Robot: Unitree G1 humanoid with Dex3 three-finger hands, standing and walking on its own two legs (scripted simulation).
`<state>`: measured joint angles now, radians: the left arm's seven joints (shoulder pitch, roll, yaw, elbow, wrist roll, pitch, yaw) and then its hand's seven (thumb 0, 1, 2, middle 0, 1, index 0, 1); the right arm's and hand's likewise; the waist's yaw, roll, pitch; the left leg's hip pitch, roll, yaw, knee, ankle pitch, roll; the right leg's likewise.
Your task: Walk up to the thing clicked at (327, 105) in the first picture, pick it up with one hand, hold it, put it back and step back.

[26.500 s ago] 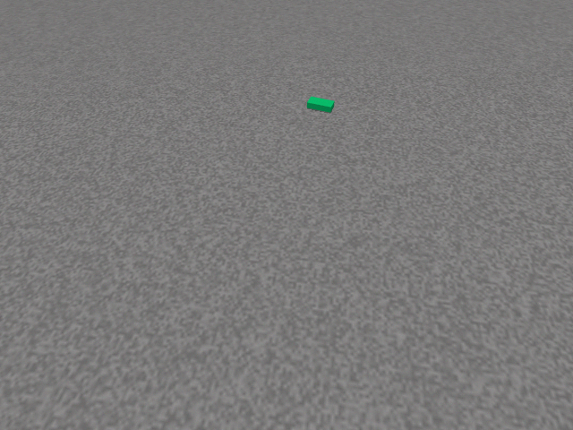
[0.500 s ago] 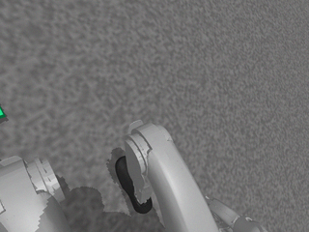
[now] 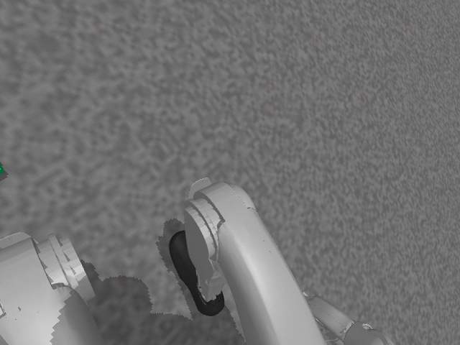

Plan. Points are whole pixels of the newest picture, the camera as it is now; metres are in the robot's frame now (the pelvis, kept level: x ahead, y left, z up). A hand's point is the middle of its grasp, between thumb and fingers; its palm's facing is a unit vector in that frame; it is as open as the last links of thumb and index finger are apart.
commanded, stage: close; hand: left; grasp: from above
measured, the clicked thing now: out of the picture +0.43 +0.31 -0.29
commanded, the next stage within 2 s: settle in 0.70 s
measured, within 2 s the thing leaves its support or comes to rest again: leaves its support in 1.14 s
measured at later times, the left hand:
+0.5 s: hand out of the picture +0.42 +0.32 -0.26, palm faces -0.42 -0.17 -0.89, open 10.4 cm
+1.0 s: hand out of the picture +0.42 +0.32 -0.26, palm faces -0.42 -0.17 -0.89, open 10.3 cm
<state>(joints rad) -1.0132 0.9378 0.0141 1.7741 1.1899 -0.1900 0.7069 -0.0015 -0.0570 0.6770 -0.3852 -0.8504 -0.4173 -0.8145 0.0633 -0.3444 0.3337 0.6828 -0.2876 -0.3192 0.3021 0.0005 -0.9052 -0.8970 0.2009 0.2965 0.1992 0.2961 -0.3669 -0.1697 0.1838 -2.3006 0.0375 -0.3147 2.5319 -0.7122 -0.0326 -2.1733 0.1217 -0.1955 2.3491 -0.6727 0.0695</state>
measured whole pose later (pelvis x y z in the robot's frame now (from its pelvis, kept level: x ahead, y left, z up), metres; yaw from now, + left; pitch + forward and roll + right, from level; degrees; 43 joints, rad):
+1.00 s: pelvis +0.00 +0.00 +0.00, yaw +0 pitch +26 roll -15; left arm -1.01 0.94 0.03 1.75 1.18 -0.18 0.69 0.00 0.02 0.42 -0.67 -0.51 -0.68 -0.49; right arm 0.07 -0.35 0.33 0.66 -0.29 -0.28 0.27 0.00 -0.92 -0.90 0.20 0.30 0.20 0.30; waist -0.37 -0.16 0.18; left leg -2.31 0.04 -0.30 2.53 -0.70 -0.02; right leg -2.18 0.12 -0.18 2.35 -0.67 0.07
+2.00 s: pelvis +0.00 -0.01 +0.03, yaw +8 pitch +33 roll -7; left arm -0.89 0.64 0.02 1.28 1.13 -0.10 0.29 0.00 0.03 0.44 -0.66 -0.52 -0.66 -0.50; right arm 0.17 -0.29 0.07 0.72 -0.11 -0.03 0.13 0.00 -0.91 -0.90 0.20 0.30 0.20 0.30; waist -0.20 0.01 -0.07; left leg -2.30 0.02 -0.15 2.36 -0.64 -0.03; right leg -2.21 0.06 -0.07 2.30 -0.67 0.04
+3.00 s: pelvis +0.02 +0.00 +0.32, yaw +14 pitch +21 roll -3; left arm -0.35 0.45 -0.15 0.74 0.99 0.03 0.11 0.00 0.00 0.46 -0.68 -0.50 -0.69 -0.49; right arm 0.21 -0.24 -0.02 0.71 0.04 0.01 -0.05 0.01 -0.91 -0.90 0.20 0.30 0.20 0.30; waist -0.07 0.04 -0.18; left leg -1.24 0.04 -0.04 1.40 -0.52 0.00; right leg -1.19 0.03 0.00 1.36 -0.54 0.03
